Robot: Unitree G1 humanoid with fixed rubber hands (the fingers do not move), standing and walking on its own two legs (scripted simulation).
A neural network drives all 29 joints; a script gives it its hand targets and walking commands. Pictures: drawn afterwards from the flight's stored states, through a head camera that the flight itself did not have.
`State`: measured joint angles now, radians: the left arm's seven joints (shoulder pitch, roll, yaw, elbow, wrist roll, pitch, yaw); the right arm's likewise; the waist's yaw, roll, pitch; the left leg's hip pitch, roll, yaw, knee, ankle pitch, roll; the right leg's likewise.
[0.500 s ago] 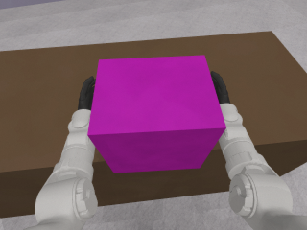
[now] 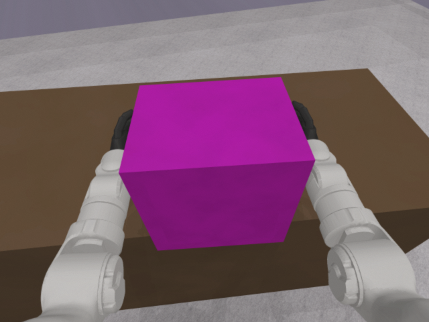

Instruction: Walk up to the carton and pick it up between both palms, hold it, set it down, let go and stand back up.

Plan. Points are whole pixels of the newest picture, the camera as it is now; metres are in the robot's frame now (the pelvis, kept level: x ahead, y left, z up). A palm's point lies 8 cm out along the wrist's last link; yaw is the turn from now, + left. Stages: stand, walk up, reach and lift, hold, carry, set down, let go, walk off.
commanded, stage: reach and lift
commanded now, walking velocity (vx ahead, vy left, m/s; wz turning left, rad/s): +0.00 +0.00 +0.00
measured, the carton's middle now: (215, 168) +0.41 +0.03 +0.07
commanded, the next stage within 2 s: none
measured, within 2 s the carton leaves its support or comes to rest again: neither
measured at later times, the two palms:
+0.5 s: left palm (101, 143) +0.37 +0.21 +0.18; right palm (327, 127) +0.40 -0.14 +0.19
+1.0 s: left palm (100, 155) +0.33 +0.19 +0.20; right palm (356, 145) +0.34 -0.16 +0.21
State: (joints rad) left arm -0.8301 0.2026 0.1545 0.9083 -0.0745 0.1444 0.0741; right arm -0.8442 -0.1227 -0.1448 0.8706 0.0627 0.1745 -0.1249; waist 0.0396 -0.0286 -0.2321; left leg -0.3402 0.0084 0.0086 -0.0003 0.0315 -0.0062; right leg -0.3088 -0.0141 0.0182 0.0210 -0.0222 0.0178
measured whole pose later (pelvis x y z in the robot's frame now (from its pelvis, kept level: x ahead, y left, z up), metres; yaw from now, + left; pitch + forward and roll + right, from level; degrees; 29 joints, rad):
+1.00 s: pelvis -0.06 +0.00 +0.00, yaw +0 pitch +6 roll +0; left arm -0.79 0.12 0.29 0.55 0.05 0.55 0.02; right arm -0.83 -0.10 -0.26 0.56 -0.06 0.57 -0.02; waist 0.01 0.01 -0.20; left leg -0.25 0.01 0.00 0.11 0.04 -0.01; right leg -0.22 -0.01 0.02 0.13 -0.02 0.02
